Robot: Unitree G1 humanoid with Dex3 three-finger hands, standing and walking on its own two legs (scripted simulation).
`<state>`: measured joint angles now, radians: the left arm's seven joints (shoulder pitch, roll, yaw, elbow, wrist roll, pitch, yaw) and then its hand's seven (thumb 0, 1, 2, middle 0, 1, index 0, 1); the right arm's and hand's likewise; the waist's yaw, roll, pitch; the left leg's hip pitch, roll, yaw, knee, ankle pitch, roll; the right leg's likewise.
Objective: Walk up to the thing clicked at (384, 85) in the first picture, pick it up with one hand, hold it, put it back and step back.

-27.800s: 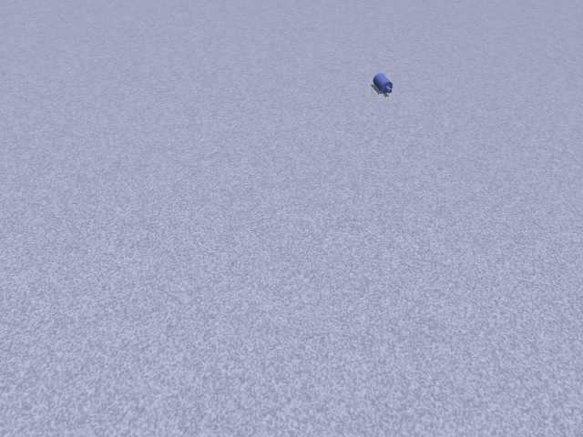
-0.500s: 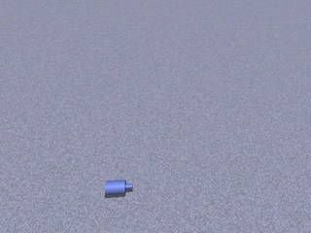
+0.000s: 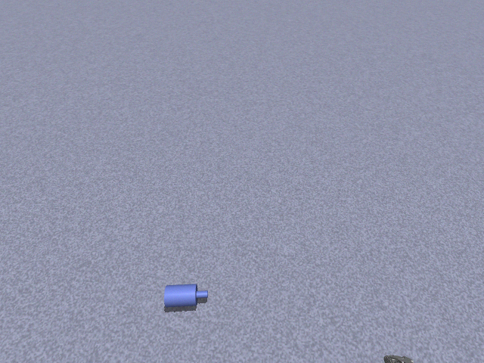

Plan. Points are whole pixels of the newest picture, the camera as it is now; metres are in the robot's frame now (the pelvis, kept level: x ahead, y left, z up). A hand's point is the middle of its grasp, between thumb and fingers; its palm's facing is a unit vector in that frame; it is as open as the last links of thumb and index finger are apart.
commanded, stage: walk up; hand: left
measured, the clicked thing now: (187, 295) +0.47 +0.20 -0.74
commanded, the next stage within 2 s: none
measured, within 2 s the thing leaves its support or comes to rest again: neither
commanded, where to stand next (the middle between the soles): +0.09 -0.01 m, yaw -1 degrees
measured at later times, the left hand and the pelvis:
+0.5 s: hand out of the picture -0.02 +0.27 -0.16, palm faces -0.01 -0.89 -0.46, open 7.4 cm; pelvis -0.07 -0.02 -0.03, yaw +0 degrees
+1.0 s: hand out of the picture -0.01 +0.29 -0.16, palm faces +0.05 -0.93 -0.36, open 7.4 cm; pelvis -0.04 +0.01 -0.01, yaw +4 degrees
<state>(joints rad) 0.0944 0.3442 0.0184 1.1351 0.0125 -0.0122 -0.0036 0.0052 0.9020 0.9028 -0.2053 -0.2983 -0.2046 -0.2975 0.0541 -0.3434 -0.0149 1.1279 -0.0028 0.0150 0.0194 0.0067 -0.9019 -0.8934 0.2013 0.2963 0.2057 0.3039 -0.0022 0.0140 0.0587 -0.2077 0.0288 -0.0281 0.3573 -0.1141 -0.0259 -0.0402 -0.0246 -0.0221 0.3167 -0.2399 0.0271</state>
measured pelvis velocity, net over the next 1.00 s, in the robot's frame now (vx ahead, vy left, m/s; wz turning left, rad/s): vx -0.04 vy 0.01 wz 0.06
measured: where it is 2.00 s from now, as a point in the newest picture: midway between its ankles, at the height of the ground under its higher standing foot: outside the picture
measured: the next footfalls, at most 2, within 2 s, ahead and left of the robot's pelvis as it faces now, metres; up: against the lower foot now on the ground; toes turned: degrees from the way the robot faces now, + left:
left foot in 0.72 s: -0.05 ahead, +0.15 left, +0.00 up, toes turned +4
right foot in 1.06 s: +0.11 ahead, -0.11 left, +0.00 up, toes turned +1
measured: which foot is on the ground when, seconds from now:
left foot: down 0.00-0.38, up 0.40-0.70, down 0.72-1.00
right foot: down 0.00-0.76, up 0.78-1.00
